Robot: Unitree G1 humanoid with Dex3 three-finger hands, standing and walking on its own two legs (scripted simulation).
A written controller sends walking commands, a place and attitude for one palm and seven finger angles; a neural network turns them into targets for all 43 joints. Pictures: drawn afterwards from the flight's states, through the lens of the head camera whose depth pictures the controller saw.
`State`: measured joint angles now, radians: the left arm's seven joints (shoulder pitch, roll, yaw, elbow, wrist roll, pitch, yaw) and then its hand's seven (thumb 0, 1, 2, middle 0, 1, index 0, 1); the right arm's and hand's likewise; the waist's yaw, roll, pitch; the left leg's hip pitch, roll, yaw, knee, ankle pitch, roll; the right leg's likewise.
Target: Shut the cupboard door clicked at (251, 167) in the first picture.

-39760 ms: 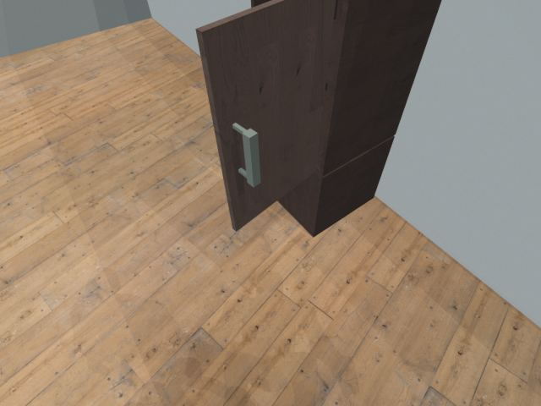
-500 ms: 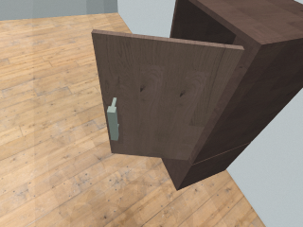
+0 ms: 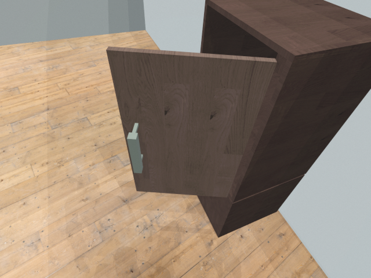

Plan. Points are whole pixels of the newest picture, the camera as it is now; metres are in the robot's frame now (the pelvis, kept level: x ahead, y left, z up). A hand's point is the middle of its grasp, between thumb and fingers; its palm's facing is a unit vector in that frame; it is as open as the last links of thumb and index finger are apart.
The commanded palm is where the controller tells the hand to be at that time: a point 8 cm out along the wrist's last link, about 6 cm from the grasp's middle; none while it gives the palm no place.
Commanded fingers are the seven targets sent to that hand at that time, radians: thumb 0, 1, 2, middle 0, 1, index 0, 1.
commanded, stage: come to a stop and stand still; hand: left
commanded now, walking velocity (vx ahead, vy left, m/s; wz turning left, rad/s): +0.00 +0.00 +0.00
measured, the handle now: (137, 148) +0.47 +0.18 -0.04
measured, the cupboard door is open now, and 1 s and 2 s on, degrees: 64 64 64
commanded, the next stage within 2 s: look again from close up in 1.10 s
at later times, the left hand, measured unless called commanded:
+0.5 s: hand out of the picture +0.02 +0.21 -0.18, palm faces +0.01 -0.98 -0.21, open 7.4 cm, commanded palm none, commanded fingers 0.00 0.90 0.90 -0.20 -0.30 -0.20 -0.30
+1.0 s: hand out of the picture -0.05 +0.25 -0.18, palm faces -0.01 -0.98 -0.21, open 7.4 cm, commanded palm none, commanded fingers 0.00 0.90 0.90 -0.20 -0.30 -0.20 -0.30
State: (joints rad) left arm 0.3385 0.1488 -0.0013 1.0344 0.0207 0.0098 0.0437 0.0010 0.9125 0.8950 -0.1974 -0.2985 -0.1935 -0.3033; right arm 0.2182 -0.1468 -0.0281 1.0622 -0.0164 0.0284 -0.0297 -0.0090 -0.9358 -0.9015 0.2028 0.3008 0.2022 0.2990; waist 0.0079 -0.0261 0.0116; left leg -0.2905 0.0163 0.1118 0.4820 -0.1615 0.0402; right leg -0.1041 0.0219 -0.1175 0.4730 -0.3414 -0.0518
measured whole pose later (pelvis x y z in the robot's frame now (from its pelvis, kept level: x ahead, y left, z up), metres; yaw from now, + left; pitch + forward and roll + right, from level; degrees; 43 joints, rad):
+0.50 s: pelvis +0.00 +0.03 -0.01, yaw -1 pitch -1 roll -2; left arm 0.32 0.16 0.01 0.99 0.03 0.00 0.06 0.00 0.91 0.89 -0.20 -0.30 -0.19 -0.30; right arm 0.30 -0.14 -0.03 1.04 -0.03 0.01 -0.03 0.02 -0.94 -0.90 0.20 0.30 0.20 0.30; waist -0.01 0.00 0.03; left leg -0.36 0.00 0.14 0.58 -0.21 0.09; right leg -0.17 0.00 -0.10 0.55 -0.37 -0.01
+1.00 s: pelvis -0.02 +0.07 +0.00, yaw -2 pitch -1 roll -1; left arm 0.39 0.18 0.00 1.05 0.04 0.01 0.05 0.00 0.91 0.89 -0.20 -0.30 -0.20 -0.30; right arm 0.22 -0.17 -0.03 1.05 -0.01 0.01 -0.01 0.01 -0.90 -0.90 0.20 0.30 0.20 0.30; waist 0.01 -0.01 0.02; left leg -0.28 -0.05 0.17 0.38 -0.10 0.13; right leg -0.15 -0.05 -0.06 0.46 -0.29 0.02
